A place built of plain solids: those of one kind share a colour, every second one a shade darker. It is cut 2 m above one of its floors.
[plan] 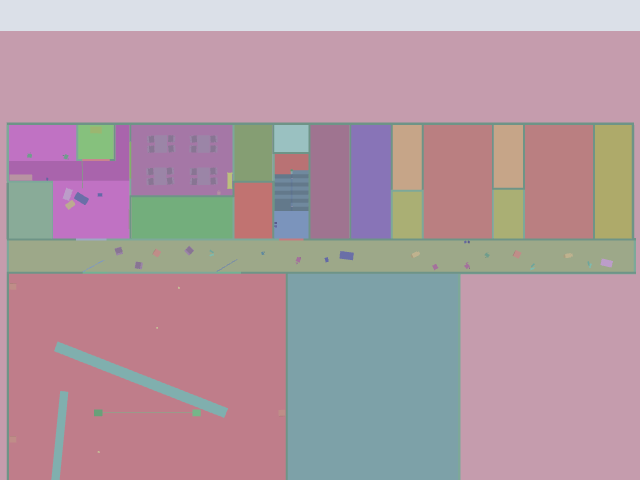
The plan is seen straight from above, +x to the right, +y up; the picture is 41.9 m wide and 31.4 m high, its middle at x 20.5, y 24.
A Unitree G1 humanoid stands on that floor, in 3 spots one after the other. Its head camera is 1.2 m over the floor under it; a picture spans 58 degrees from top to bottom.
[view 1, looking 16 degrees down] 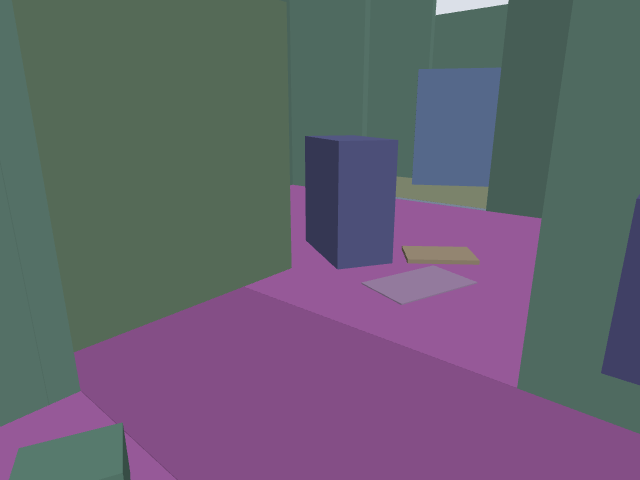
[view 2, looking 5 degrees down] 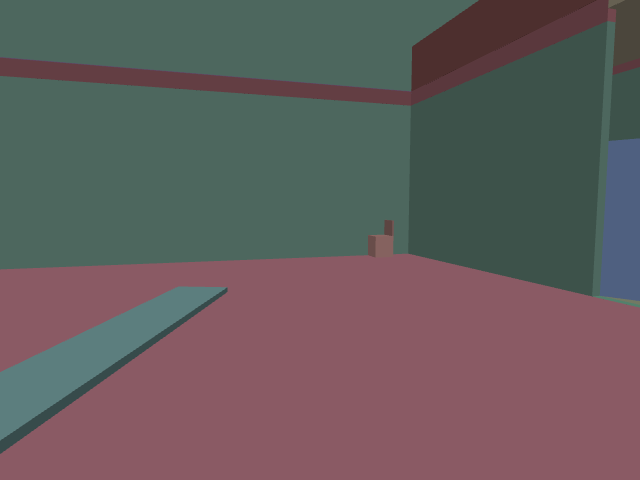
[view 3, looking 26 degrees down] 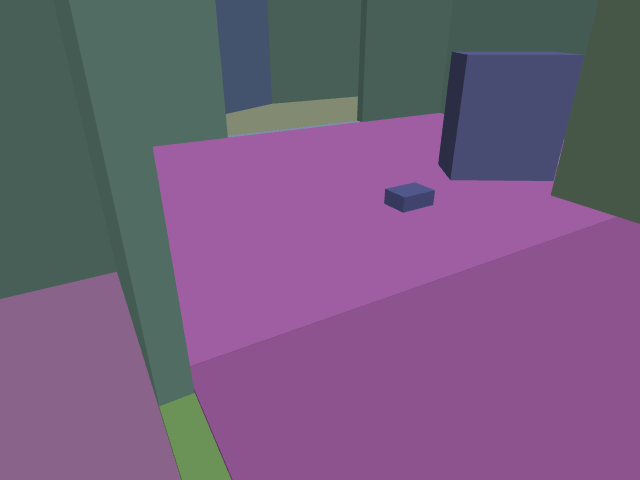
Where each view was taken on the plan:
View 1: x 2.62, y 29.77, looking -50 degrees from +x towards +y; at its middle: stack_trolley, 3.88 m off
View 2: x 9.18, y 16.88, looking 163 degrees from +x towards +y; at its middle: wall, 9.46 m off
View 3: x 8.22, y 29.27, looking -120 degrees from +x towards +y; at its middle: floor_foyer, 2.74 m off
